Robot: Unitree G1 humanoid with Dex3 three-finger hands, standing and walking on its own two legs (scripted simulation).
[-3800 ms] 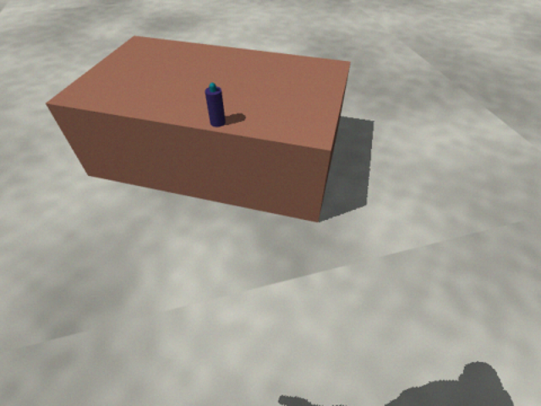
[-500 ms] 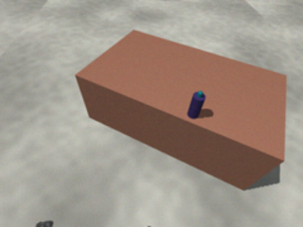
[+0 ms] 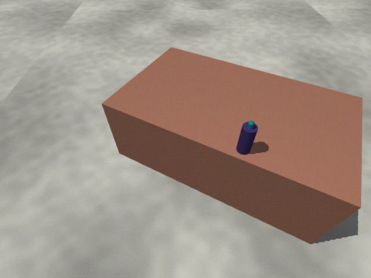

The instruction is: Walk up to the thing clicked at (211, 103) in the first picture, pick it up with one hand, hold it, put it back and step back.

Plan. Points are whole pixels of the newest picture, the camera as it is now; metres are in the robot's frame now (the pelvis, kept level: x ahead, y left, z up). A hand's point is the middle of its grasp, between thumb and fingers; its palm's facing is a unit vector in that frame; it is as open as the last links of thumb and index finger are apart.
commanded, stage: walk up
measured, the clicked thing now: (247, 136) +0.71 -0.23 -0.24
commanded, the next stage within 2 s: stand in 1.00 s
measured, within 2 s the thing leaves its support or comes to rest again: neither
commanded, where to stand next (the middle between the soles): +0.08 -0.02 m, yaw +0 degrees
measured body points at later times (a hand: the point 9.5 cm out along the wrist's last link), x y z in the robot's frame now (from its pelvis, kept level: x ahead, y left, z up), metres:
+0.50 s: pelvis +0.00 +0.00 +0.00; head +0.01 +0.00 +0.45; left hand +0.08 +0.30 -0.13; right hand +0.09 -0.30 -0.12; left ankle +0.00 +0.14 -0.74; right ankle +0.00 -0.14 -0.74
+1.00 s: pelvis +0.01 +0.00 +0.00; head +0.01 +0.00 +0.45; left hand +0.08 +0.30 -0.13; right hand +0.09 -0.31 -0.13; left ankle +0.00 +0.14 -0.74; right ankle +0.00 -0.14 -0.74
